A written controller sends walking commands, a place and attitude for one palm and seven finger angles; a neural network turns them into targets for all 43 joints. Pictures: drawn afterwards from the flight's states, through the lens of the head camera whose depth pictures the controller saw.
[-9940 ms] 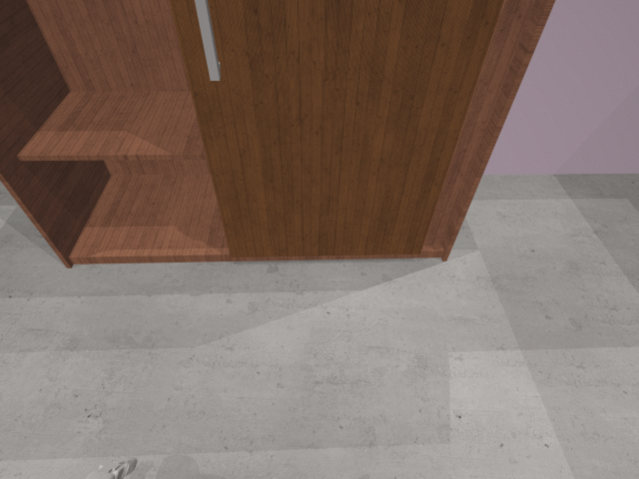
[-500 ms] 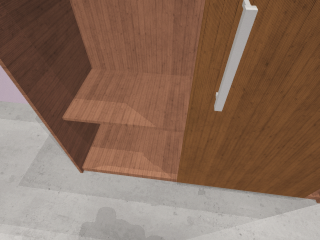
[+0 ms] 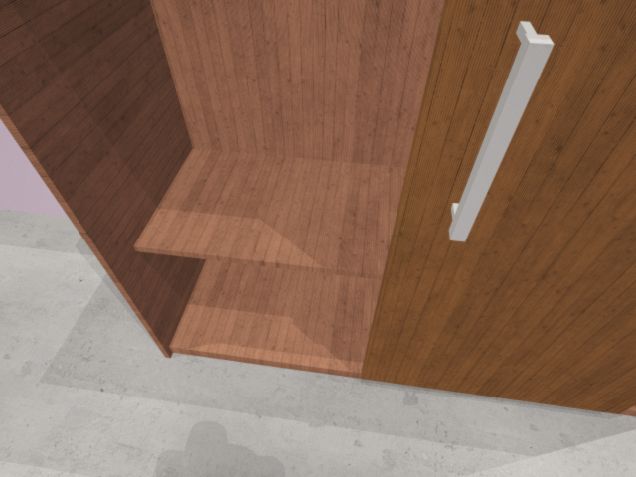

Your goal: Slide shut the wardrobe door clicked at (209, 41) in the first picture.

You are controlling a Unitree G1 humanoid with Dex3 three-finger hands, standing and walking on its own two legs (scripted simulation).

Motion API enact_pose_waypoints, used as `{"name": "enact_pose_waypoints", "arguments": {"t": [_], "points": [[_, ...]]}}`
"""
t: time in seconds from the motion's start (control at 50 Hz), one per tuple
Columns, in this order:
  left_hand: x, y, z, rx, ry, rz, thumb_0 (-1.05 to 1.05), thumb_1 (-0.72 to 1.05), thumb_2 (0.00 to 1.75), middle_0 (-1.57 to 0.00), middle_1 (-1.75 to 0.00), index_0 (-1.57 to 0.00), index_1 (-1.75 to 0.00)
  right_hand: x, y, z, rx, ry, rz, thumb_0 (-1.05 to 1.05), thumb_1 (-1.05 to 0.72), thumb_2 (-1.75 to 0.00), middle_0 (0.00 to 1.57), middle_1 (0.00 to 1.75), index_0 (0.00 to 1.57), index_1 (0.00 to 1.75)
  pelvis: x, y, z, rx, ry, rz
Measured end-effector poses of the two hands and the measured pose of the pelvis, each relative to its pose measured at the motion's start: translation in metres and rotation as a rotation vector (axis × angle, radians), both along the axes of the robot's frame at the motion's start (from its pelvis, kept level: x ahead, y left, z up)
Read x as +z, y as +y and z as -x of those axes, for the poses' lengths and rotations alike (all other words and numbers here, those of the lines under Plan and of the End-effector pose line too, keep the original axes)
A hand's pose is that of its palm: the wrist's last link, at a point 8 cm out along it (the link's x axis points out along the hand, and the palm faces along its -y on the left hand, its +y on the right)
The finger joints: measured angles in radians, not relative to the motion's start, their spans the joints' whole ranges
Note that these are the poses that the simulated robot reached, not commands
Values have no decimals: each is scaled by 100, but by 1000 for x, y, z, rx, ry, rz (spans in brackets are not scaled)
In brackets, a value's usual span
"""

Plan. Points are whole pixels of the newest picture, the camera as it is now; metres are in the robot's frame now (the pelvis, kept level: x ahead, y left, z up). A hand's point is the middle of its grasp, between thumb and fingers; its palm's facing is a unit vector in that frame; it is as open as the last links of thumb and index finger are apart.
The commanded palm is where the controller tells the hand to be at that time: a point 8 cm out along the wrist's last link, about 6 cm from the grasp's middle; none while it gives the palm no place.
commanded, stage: look again from close up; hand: right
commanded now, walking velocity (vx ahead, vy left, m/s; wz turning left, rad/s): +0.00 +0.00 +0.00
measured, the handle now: (485, 148) +0.48 -0.19 +0.18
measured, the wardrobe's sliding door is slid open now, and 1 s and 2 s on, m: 0.64 0.64 0.64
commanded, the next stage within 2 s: raise the hand with hooked fingers in 1.30 s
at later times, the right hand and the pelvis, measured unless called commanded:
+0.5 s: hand out of the picture -0.02 -0.14 -0.17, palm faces +0.03 +0.98 -0.18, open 7.3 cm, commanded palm none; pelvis +0.00 +0.02 +0.00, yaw +0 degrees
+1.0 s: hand out of the picture -0.05 -0.13 -0.17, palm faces +0.05 +0.98 -0.17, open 7.3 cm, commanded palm none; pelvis -0.01 +0.03 +0.00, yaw -1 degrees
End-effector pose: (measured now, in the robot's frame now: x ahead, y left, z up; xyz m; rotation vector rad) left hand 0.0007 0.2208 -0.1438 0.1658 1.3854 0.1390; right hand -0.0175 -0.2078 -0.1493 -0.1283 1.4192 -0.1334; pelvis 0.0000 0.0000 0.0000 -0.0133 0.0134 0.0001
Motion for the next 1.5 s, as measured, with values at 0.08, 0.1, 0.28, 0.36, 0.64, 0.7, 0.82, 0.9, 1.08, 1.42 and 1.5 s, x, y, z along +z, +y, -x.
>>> {"name": "enact_pose_waypoints", "arguments": {"t": [0.08, 0.1, 0.28, 0.36, 0.64, 0.7, 0.82, 0.9, 1.08, 1.42, 1.5], "points": [[-1, 4, -2, -1, 4, 4, 1, 92, 90, -20, -30, -20, -30, 2, 1, -4, -1, -4, 12, 1, -91, -89, 20, 30, 20, 30, 0, 5, -3, -1, 0, 1], [-1, 5, -2, -1, 6, 5, 1, 92, 90, -20, -30, -20, -30, 2, 1, -4, -1, -5, 15, 1, -91, -89, 20, 30, 20, 30, 0, 6, -3, -1, -1, 1], [-3, 14, -3, -4, 12, 13, 1, 92, 90, -20, -30, -20, -30, 5, 8, -2, -7, -4, 28, 0, -91, -89, 20, 30, 20, 30, 1, 16, -5, -3, -9, 3], [-3, 17, -3, -7, 13, 14, 1, 92, 90, -20, -30, -20, -30, 5, 12, 1, -11, 0, 25, 0, -91, -89, 20, 30, 20, 30, 1, 20, -4, -5, -13, 3], [-2, 26, 1, -16, 18, 14, 1, 91, 90, -20, -30, -20, -30, 5, 27, 17, -30, 19, 11, 0, -91, -89, 20, 30, 20, 30, 2, 29, 0, -11, -23, 1], [-2, 27, 3, -17, 18, 14, 1, 91, 90, -20, -30, -20, -30, 5, 28, 21, -33, 22, 10, 0, -91, -89, 20, 30, 20, 30, 2, 30, 1, -12, -25, 0], [-1, 27, 6, -19, 23, 14, 1, 91, 90, -20, -30, -20, -30, 4, 30, 27, -40, 26, 9, 0, -91, -89, 20, 30, 20, 30, 2, 32, 4, -15, -28, -1], [-1, 27, 9, -20, 30, 14, 1, 91, 90, -20, -30, -20, -30, 4, 30, 30, -43, 32, 6, 0, -91, -89, 20, 30, 20, 30, 2, 32, 6, -17, -29, -2], [-1, 22, 16, -21, 52, 22, 1, 91, 90, -20, -30, -20, -30, 4, 30, 36, -49, 49, 1, 0, -91, -89, 20, 30, 20, 30, 2, 30, 8, -21, -22, -3], [-2, 17, 11, -24, 49, 16, 1, 92, 90, -20, -30, -20, -30, 4, 26, 28, -50, 34, 4, 0, -91, -89, 20, 30, 20, 30, 2, 24, 3, -21, -13, -8], [5, 29, -18, -8, -207, -30, 2, 92, 90, -20, -30, -21, -30, 52, -10, -36, -95, -350, 150, 6, -97, -89, 21, 31, 21, 31, -2, 19, 8, -10, -8, -1]]}}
